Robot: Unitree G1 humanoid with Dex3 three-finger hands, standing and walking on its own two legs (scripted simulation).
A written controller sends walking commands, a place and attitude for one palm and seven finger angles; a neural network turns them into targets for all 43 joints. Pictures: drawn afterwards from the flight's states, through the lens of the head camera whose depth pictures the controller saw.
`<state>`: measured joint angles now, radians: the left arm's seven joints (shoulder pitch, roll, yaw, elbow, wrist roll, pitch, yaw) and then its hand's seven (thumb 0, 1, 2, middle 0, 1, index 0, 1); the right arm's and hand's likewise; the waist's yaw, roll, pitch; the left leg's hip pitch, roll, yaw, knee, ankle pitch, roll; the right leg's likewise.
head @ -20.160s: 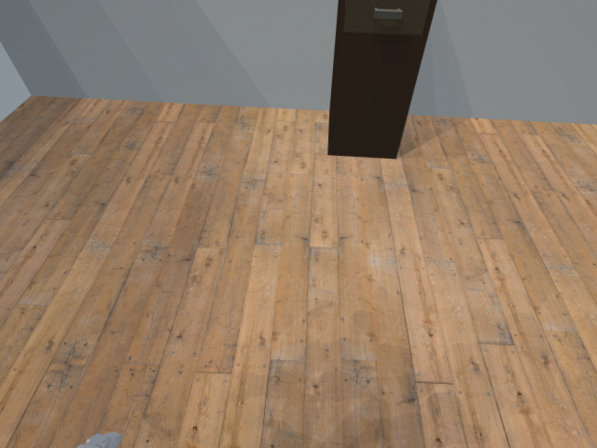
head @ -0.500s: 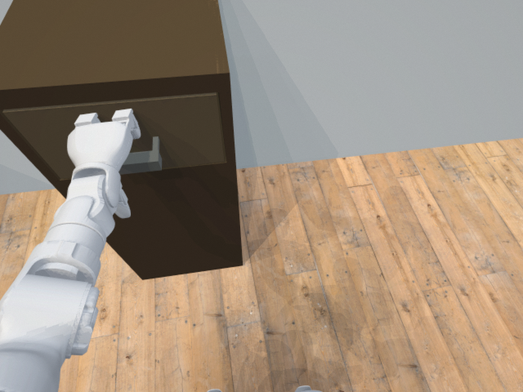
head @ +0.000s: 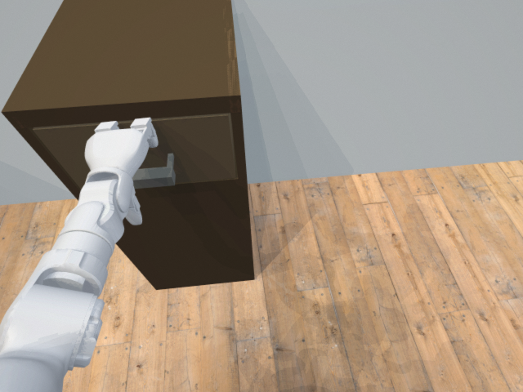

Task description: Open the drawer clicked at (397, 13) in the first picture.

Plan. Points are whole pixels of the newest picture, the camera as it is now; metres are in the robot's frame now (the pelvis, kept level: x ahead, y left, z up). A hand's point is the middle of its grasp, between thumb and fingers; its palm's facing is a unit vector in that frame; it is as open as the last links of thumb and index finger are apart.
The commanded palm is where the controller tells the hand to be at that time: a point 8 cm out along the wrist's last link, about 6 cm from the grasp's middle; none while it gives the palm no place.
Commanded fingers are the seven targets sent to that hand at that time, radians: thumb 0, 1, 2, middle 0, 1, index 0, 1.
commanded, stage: re-aim the fingers above the handle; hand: left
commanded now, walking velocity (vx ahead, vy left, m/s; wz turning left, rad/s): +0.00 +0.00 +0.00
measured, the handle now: (145, 169) +0.51 +0.22 +0.00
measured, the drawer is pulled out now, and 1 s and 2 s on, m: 0.00 0.00 0.00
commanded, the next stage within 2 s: lower the fingers behind the handle in 1.98 s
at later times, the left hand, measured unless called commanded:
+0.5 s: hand (132, 173) +0.46 +0.21 +0.06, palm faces -0.02 -0.03 -1.00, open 13.8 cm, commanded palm +0.43 +0.22 +0.12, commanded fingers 0.00 -0.50 0.30 -0.30 -1.20 -0.30 -1.20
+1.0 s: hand (132, 169) +0.46 +0.21 +0.06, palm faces -0.01 -0.02 -1.00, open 13.8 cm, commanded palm +0.44 +0.22 +0.11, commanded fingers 0.00 -0.50 0.30 -0.30 -1.20 -0.30 -1.20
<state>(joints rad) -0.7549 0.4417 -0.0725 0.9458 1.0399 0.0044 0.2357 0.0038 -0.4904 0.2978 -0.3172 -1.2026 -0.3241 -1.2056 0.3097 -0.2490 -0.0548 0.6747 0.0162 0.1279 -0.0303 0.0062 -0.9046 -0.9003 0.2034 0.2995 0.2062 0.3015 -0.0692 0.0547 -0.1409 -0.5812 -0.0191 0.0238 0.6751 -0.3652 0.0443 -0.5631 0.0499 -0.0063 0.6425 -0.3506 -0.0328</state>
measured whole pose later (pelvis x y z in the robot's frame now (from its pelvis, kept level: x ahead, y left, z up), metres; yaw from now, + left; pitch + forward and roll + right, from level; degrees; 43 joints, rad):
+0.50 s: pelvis -0.01 +0.00 +0.00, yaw +0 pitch +15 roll -1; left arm -0.74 0.45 -0.06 0.95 1.05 0.00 0.26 0.00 -0.49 0.30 -0.32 -1.20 -0.32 -1.20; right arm 0.34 -0.26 -0.07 0.70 0.02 0.12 -0.03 0.01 -0.91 -0.90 0.20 0.30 0.21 0.30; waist -0.08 0.06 -0.14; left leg -0.58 -0.01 0.03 0.67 -0.35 0.04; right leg -0.57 0.05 0.00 0.64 -0.34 -0.04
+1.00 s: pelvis -0.02 +0.00 +0.00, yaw -1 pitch +16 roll -1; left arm -0.81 0.46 -0.04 1.02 1.07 0.02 0.27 0.00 -0.49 0.30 -0.32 -1.20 -0.32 -1.20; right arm 0.33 -0.26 -0.05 0.70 0.02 0.09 -0.04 0.01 -0.90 -0.90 0.20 0.30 0.21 0.30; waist -0.09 0.05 -0.14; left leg -0.61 -0.01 0.04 0.68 -0.35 0.04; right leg -0.60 0.05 0.00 0.66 -0.33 -0.04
